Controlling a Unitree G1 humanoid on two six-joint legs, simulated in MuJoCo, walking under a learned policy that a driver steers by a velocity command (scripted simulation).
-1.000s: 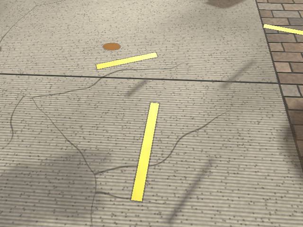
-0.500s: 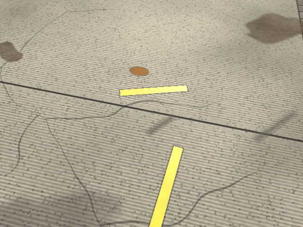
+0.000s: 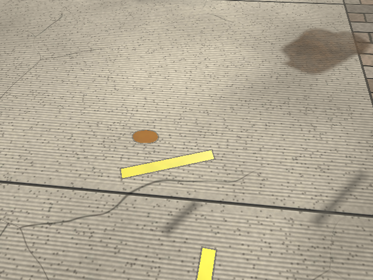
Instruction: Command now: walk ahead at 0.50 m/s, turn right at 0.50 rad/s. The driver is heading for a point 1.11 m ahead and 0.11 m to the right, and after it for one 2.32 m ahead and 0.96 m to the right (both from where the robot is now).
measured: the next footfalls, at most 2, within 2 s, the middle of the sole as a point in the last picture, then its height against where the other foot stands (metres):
left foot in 0.18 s outside the picture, level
right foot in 0.72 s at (257, 279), level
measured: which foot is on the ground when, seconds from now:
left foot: up 0.00-0.16, down 0.18-0.72, up 0.74-1.00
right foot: down 0.00-0.20, up 0.22-0.70, down 0.72-1.00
